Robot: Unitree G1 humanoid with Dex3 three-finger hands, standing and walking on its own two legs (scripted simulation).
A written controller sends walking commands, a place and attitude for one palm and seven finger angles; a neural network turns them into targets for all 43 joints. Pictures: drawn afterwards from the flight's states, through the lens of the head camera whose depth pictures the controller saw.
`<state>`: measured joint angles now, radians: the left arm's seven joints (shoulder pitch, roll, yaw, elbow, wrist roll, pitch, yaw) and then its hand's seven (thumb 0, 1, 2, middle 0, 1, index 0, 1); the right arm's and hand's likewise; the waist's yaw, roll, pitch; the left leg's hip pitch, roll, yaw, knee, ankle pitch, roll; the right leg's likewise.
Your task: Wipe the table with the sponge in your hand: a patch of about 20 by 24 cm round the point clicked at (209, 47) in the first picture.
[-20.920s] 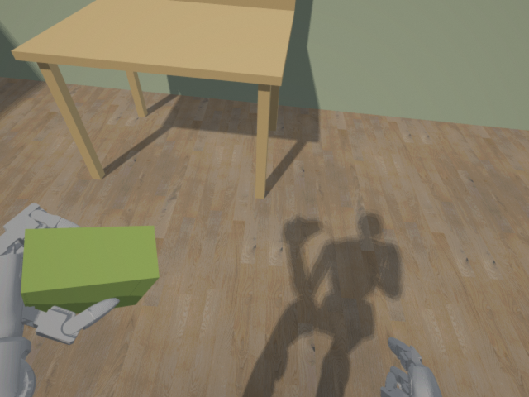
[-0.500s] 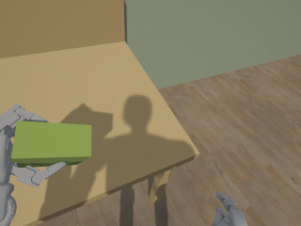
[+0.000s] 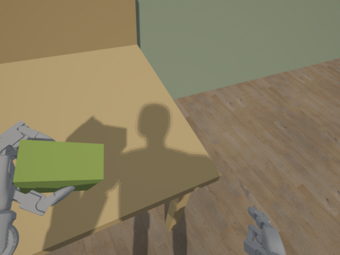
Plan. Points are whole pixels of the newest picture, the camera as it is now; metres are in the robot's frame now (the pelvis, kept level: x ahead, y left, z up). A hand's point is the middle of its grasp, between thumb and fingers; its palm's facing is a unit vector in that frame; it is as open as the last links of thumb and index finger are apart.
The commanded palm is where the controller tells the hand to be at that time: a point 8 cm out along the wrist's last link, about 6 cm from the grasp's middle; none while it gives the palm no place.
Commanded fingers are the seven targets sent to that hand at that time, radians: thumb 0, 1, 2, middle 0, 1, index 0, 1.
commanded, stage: come to a stop and stand still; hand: left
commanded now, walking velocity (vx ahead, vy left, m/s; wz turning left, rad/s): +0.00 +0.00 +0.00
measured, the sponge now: (72, 169) +0.23 +0.21 +0.12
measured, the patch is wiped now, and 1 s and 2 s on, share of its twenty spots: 0.00 0.00 0.00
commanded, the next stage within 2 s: look again from close up in 0.98 s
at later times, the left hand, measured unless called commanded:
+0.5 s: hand (50, 168) +0.22 +0.23 +0.15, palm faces +0.28 -0.87 -0.40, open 10.3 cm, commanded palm +0.16 +0.29 +0.17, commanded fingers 0.00 0.10 1.30 -1.20 -1.60 -1.20 -1.60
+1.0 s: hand (41, 172) +0.21 +0.25 +0.15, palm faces +0.36 -0.87 -0.35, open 10.3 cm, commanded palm +0.15 +0.28 +0.17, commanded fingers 0.00 0.10 1.30 -1.20 -1.60 -1.20 -1.60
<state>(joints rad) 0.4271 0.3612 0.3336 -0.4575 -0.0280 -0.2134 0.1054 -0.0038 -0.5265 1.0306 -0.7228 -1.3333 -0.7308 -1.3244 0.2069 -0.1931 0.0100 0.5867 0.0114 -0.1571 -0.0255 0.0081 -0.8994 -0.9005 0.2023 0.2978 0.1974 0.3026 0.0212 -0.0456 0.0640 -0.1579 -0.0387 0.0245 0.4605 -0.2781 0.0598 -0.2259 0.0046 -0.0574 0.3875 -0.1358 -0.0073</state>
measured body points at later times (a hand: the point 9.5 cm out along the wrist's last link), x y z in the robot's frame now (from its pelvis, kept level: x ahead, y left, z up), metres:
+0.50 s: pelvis +0.00 +0.01 +0.00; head +0.02 +0.01 +0.44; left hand +0.20 +0.28 +0.17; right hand +0.16 -0.21 -0.09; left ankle -0.02 +0.07 -0.74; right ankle +0.05 -0.12 -0.74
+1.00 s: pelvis -0.01 +0.00 +0.00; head +0.00 +0.03 +0.45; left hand +0.19 +0.29 +0.16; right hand +0.18 -0.22 -0.06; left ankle -0.02 +0.07 -0.74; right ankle +0.05 -0.12 -0.74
